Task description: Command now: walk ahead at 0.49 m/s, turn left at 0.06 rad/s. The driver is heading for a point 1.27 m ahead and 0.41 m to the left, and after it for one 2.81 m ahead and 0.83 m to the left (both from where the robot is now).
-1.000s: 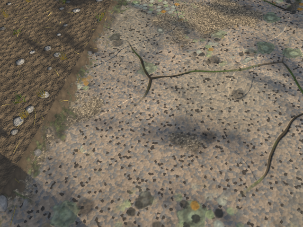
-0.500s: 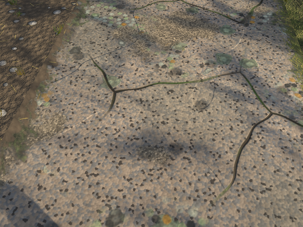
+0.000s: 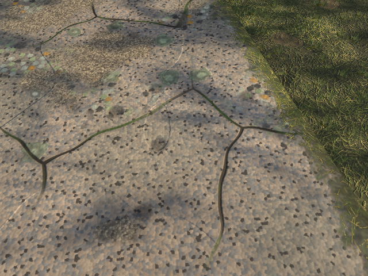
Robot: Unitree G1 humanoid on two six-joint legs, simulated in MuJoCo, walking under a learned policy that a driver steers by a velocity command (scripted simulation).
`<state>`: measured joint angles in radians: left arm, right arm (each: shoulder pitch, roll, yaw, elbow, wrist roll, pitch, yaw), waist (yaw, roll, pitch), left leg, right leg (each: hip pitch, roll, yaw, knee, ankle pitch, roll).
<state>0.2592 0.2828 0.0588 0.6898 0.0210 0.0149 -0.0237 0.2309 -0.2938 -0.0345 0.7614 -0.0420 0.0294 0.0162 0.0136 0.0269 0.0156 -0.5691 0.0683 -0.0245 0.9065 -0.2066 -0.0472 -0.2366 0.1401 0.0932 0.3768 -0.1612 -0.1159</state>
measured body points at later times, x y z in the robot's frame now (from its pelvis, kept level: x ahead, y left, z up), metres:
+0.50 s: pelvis +0.29 +0.17 -0.03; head +0.31 +0.19 +0.42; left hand +0.26 +0.45 -0.15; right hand +0.51 -0.06 -0.12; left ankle +0.29 +0.24 -0.74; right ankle +0.16 -0.04 -0.63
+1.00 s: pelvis +0.74 +0.37 -0.01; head +0.76 +0.38 +0.43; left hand +0.61 +0.63 -0.14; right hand +1.01 +0.22 -0.11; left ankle +0.62 +0.45 -0.64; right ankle +0.79 +0.34 -0.74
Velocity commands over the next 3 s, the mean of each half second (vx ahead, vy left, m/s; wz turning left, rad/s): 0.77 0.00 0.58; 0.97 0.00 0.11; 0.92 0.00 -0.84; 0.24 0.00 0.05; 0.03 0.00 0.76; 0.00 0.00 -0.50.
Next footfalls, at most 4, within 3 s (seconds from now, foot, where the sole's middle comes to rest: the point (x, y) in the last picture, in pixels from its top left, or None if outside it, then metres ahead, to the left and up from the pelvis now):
0.40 left None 0.33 0.25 -0.78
0.84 right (116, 192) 0.83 0.36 -0.78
1.26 left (56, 137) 1.14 0.69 -0.78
1.64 right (108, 87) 1.49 0.49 -0.78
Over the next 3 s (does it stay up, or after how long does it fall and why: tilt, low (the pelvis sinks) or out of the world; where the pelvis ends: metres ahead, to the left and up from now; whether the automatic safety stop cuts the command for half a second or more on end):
stays up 1.42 0.63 -0.01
